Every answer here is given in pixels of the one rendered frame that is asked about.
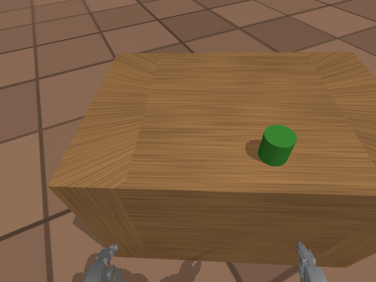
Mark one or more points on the can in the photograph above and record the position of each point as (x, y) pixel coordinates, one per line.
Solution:
(276, 145)

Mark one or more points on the right robot hand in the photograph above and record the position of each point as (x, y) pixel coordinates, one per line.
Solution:
(307, 268)

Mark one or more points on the left robot hand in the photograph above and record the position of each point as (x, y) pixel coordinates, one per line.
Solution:
(97, 272)

